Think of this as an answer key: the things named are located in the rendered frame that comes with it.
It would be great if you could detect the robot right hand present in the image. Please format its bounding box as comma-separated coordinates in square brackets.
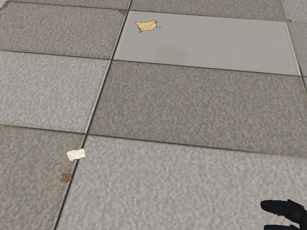
[260, 199, 307, 230]

